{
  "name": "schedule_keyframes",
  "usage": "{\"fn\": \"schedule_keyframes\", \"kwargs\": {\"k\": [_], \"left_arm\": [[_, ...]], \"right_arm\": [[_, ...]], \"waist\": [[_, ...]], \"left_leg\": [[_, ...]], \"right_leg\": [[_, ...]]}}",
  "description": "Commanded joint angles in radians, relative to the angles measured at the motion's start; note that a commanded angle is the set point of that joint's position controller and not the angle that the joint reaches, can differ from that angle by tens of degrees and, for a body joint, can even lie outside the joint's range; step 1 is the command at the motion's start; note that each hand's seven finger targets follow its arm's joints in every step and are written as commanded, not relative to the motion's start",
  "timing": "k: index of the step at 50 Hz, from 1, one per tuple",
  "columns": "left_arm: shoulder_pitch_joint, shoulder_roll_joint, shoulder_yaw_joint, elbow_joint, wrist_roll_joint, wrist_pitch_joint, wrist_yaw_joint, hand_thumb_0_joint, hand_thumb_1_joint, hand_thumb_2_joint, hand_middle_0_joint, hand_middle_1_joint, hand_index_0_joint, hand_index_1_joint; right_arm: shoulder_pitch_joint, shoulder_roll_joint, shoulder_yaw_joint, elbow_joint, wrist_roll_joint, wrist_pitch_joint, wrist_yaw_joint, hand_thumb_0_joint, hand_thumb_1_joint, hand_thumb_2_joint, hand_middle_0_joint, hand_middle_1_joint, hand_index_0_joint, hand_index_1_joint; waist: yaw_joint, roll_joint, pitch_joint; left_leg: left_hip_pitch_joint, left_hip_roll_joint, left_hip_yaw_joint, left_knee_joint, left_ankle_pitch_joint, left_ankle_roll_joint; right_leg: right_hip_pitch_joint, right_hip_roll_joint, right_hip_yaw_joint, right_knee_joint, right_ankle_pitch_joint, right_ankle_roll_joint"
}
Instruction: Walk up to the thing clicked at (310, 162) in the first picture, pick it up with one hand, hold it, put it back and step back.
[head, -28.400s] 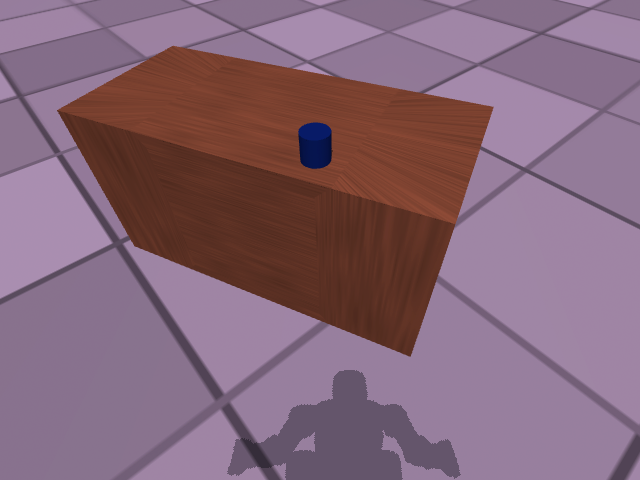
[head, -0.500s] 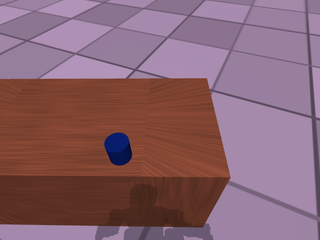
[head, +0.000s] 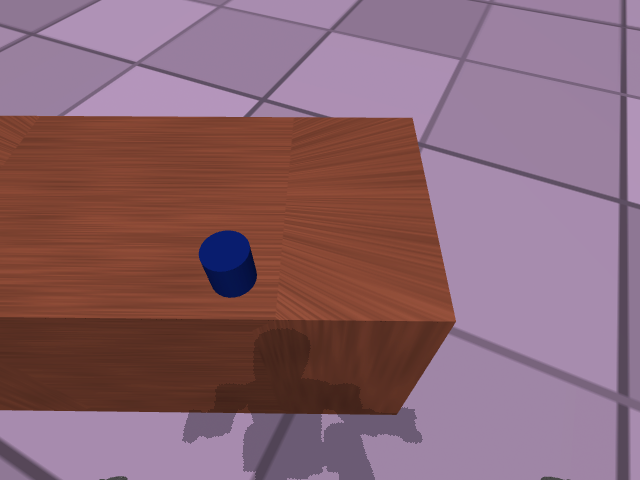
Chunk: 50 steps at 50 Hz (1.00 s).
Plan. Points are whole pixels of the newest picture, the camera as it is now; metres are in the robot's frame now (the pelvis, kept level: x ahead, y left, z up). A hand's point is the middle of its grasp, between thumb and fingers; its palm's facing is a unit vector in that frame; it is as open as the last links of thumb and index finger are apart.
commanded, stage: step back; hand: left
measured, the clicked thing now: (229, 264) +0.46 +0.18 -0.08
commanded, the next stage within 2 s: none
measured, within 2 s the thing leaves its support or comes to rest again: neither
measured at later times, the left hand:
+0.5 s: hand out of the picture +0.03 +0.30 -0.17, palm faces +0.01 -0.94 -0.34, open 7.4 cm
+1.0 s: hand out of the picture -0.08 +0.29 -0.14, palm faces -0.04 -0.91 -0.40, open 7.4 cm
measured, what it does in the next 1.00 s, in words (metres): walks backwards: left foot, then right foot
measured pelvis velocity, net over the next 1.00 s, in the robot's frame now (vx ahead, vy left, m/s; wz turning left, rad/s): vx -0.20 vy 0.03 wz -0.03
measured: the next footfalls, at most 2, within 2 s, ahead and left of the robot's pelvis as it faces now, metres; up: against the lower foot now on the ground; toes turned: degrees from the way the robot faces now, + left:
left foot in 0.34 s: -0.07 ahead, +0.14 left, +0.00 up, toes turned +0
right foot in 0.76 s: -0.13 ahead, -0.09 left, +0.00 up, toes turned +0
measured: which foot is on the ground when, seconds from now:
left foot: down 0.00-0.08, up 0.10-0.32, down 0.34-0.78, up 0.80-1.00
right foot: down 0.00-0.36, up 0.38-0.74, down 0.76-1.00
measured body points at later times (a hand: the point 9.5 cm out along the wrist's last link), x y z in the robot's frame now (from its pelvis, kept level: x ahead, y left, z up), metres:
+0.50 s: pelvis -0.09 +0.04 -0.01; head -0.02 +0.08 +0.43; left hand +0.03 +0.35 -0.15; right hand -0.02 -0.27 -0.12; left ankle -0.11 +0.14 -0.74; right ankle -0.10 -0.11 -0.66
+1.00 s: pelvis -0.20 +0.03 -0.01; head -0.14 +0.02 +0.43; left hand -0.07 +0.33 -0.12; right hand -0.10 -0.29 -0.14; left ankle -0.24 +0.16 -0.69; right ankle -0.17 -0.09 -0.74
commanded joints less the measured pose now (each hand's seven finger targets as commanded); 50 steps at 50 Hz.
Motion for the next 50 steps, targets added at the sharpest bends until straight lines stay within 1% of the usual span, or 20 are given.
{"fn": "schedule_keyframes", "kwargs": {"k": [1, 3, 4, 5, 6, 8, 14, 16, 17, 18, 19, 22, 30, 34, 37, 38, 39, 40, 43, 50], "left_arm": [[0.049, 0.199, 0.054, -0.089, 0.011, 0.003, 0.014, 0.0, 0.9, 0.9, -0.2, -0.3, -0.2, -0.3], [0.068, 0.238, 0.068, -0.102, 0.019, 0.001, 0.011, 0.0, 0.9, 0.9, -0.2, -0.3, -0.2, -0.3], [0.056, 0.285, 0.081, -0.113, 0.024, -0.002, 0.01, 0.0, 0.9, 0.9, -0.2, -0.3, -0.2, -0.3], [0.015, 0.322, 0.091, -0.144, 0.04, -0.006, 0.013, 0.0, 0.9, 0.9, -0.2, -0.3, -0.2, -0.3], [-0.006, 0.324, 0.092, -0.166, 0.053, -0.012, 0.016, 0.0, 0.9, 0.9, -0.2, -0.3, -0.2, -0.3], [-0.095, 0.264, 0.082, -0.202, 0.046, -0.01, 0.024, 0.0, 0.9, 0.9, -0.2, -0.3, -0.2, -0.3], [-0.029, 0.253, 0.087, -0.239, 0.043, 0.013, 0.027, 0.0, 0.9, 0.9, -0.2, -0.3, -0.2, -0.3], [-0.022, 0.243, 0.082, -0.247, 0.023, 0.029, 0.017, 0.0, 0.9, 0.9, -0.2, -0.3, -0.2, -0.3], [0.006, 0.184, 0.07, -0.264, 0.016, 0.034, 0.013, 0.0, 0.9, 0.9, -0.2, -0.3, -0.2, -0.3], [-0.028, 0.165, 0.069, -0.278, 0.018, 0.035, 0.02, 0.0, 0.9, 0.9, -0.2, -0.3, -0.2, -0.3], [-0.084, 0.197, 0.084, -0.273, 0.037, 0.037, 0.035, 0.0, 0.9, 0.9, -0.2, -0.3, -0.2, -0.3], [0.009, 0.176, 0.085, -0.227, 0.01, 0.038, 0.031, 0.0, 0.9, 0.9, -0.2, -0.3, -0.2, -0.3], [0.016, 0.17, 0.091, -0.274, 0.031, 0.021, 0.018, 0.0, 0.9, 0.9, -0.2, -0.3, -0.2, -0.3], [0.08, 0.157, 0.094, -0.255, 0.035, 0.01, 0.01, 0.0, 0.9, 0.9, -0.2, -0.3, -0.2, -0.3], [0.157, 0.173, 0.101, -0.222, 0.05, -0.007, 0.01, 0.0, 0.9, 0.9, -0.2, -0.3, -0.2, -0.3], [0.153, 0.249, 0.122, -0.233, 0.062, -0.014, 0.011, 0.0, 0.9, 0.9, -0.2, -0.3, -0.2, -0.3], [0.105, 0.319, 0.133, -0.247, 0.039, -0.009, 0.005, 0.0, 0.9, 0.9, -0.2, -0.3, -0.2, -0.3], [0.08, 0.33, 0.132, -0.278, 0.052, -0.018, 0.006, 0.0, 0.9, 0.9, -0.2, -0.3, -0.2, -0.3], [-0.029, 0.23, 0.107, -0.312, 0.036, -0.01, 0.018, 0.0, 0.9, 0.9, -0.2, -0.3, -0.2, -0.3], [0.068, 0.217, 0.103, -0.337, 0.048, 0.008, 0.026, 0.0, 0.9, 0.9, -0.2, -0.3, -0.2, -0.3]], "right_arm": [[-0.026, -0.251, -0.074, -0.106, 0.001, 0.009, -0.018, 0.0, -0.9, -0.9, 0.2, 0.3, 0.2, 0.3], [-0.039, -0.228, -0.073, -0.13, 0.003, 0.019, -0.015, 0.0, -0.9, -0.9, 0.2, 0.3, 0.2, 0.3], [-0.049, -0.201, -0.069, -0.143, -0.001, 0.024, -0.012, 0.0, -0.9, -0.9, 0.2, 0.3, 0.2, 0.3], [-0.034, -0.195, -0.071, -0.154, -0.006, 0.035, -0.012, 0.0, -0.9, -0.9, 0.2, 0.3, 0.2, 0.3], [0.015, -0.201, -0.075, -0.151, -0.013, 0.043, -0.014, 0.0, -0.9, -0.9, 0.2, 0.3, 0.2, 0.3], [0.08, -0.215, -0.081, -0.138, 0.013, 0.04, -0.014, 0.0, -0.9, -0.9, 0.2, 0.3, 0.2, 0.3], [0.13, -0.207, -0.069, -0.161, -0.025, 0.016, -0.02, 0.0, -0.9, -0.9, 0.2, 0.3, 0.2, 0.3], [0.172, -0.214, -0.079, -0.145, -0.042, 0.0, -0.022, 0.0, -0.9, -0.9, 0.2, 0.3, 0.2, 0.3], [0.15, -0.287, -0.098, -0.162, -0.061, -0.008, -0.025, 0.0, -0.9, -0.9, 0.2, 0.3, 0.2, 0.3], [0.099, -0.405, -0.116, -0.184, -0.054, -0.009, -0.016, 0.0, -0.9, -0.9, 0.2, 0.3, 0.2, 0.3], [0.113, -0.419, -0.123, -0.194, -0.043, -0.011, -0.017, 0.0, -0.9, -0.9, 0.2, 0.3, 0.2, 0.3], [-0.002, -0.275, -0.082, -0.211, -0.04, -0.017, -0.039, 0.0, -0.9, -0.9, 0.2, 0.3, 0.2, 0.3], [0.123, -0.268, -0.095, -0.249, -0.027, -0.013, -0.053, 0.0, -0.9, -0.9, 0.2, 0.3, 0.2, 0.3], [0.079, -0.278, -0.096, -0.282, -0.026, -0.003, -0.042, 0.0, -0.9, -0.9, 0.2, 0.3, 0.2, 0.3], [0.044, -0.26, -0.084, -0.294, -0.009, 0.007, -0.035, 0.0, -0.9, -0.9, 0.2, 0.3, 0.2, 0.3], [0.04, -0.221, -0.07, -0.305, 0.001, 0.007, -0.033, 0.0, -0.9, -0.9, 0.2, 0.3, 0.2, 0.3], [0.001, -0.189, -0.063, -0.311, 0.005, 0.01, -0.04, 0.0, -0.9, -0.9, 0.2, 0.3, 0.2, 0.3], [-0.006, -0.216, -0.076, -0.297, -0.002, 0.019, -0.048, 0.0, -0.9, -0.9, 0.2, 0.3, 0.2, 0.3], [0.099, -0.23, -0.071, -0.248, 0.009, 0.014, -0.049, 0.0, -0.9, -0.9, 0.2, 0.3, 0.2, 0.3], [0.098, -0.208, -0.059, -0.27, -0.016, -0.007, -0.047, 0.0, -0.9, -0.9, 0.2, 0.3, 0.2, 0.3]], "waist": [[0.005, 0.089, -0.192], [0.022, -0.005, -0.181], [0.032, -0.117, -0.146], [0.033, -0.213, -0.126], [0.012, -0.176, -0.127], [-0.026, -0.103, -0.158], [0.008, -0.173, -0.201], [-0.022, -0.102, -0.172], [0.0, 0.084, -0.178], [-0.014, 0.283, -0.156], [-0.068, 0.253, -0.158], [0.035, 0.141, -0.117], [-0.045, 0.139, -0.156], [-0.025, 0.19, -0.205], [0.021, 0.13, -0.222], [0.014, -0.04, -0.205], [0.036, -0.224, -0.137], [0.05, -0.215, -0.096], [-0.025, -0.101, -0.099], [0.039, -0.185, -0.166]], "left_leg": [[-0.002, 0.152, -0.14, 0.054, 0.295, 0.144], [-0.048, 0.064, -0.101, 0.194, 0.127, 0.102], [-0.076, -0.044, -0.051, 0.359, -0.015, 0.047], [-0.147, -0.114, -0.082, 0.569, -0.354, 0.034], [-0.169, -0.091, -0.175, 0.688, -0.41, 0.035], [-0.172, -0.094, -0.203, 0.749, -0.34, 0.029], [-0.146, -0.024, -0.097, 0.211, -0.253, 0.015], [-0.009, -0.028, -0.064, -0.066, 0.06, 0.021], [0.05, 0.152, -0.32, -0.111, 0.254, 0.065], [0.053, 0.324, -0.518, -0.112, 0.494, 0.186], [-0.038, 0.387, -0.583, -0.12, 0.492, 0.273], [0.093, 0.197, -0.27, 0.002, 0.62, 0.164], [0.22, 0.252, -0.287, 0.055, 0.62, 0.253], [0.15, 0.236, -0.261, 0.098, 0.474, 0.215], [-0.016, 0.182, -0.218, 0.183, 0.308, 0.132], [-0.193, 0.079, -0.193, 0.279, 0.122, 0.068], [-0.228, -0.104, -0.089, 0.472, -0.289, 0.013], [-0.22, -0.104, -0.184, 0.693, -0.443, 0.005], [-0.252, -0.132, -0.229, 0.776, -0.321, 0.001], [-0.231, -0.056, -0.107, 0.335, -0.303, -0.012]], "right_leg": [[0.017, -0.059, 0.054, 0.122, 0.261, -0.086], [-0.017, -0.15, 0.168, 0.011, 0.27, -0.148], [-0.064, -0.252, 0.289, -0.116, 0.322, -0.213], [-0.078, -0.362, 0.414, -0.175, 0.376, -0.297], [-0.096, -0.387, 0.423, -0.143, 0.414, -0.321], [-0.059, -0.29, 0.245, -0.077, 0.466, -0.279], [0.125, -0.246, 0.199, 0.074, 0.462, -0.193], [0.014, -0.179, 0.142, 0.173, 0.373, -0.13], [-0.115, -0.058, 0.079, 0.307, 0.146, -0.064], [-0.279, 0.132, 0.05, 0.455, -0.374, -0.012], [-0.24, 0.142, 0.189, 0.633, -0.46, -0.007], [-0.353, 0.145, 0.232, 0.763, -0.256, -0.024], [-0.29, 0.097, 0.139, 0.519, -0.277, 0.032], [-0.132, 0.049, 0.055, 0.215, -0.201, 0.0], [0.073, 0.02, 0.068, -0.059, 0.11, -0.039], [0.135, -0.114, 0.289, -0.056, 0.235, -0.087], [-0.014, -0.302, 0.467, -0.125, 0.339, -0.258], [-0.107, -0.374, 0.562, -0.125, 0.426, -0.334], [-0.052, -0.213, 0.265, -0.029, 0.526, -0.233], [0.155, -0.209, 0.237, 0.072, 0.576, -0.216]]}}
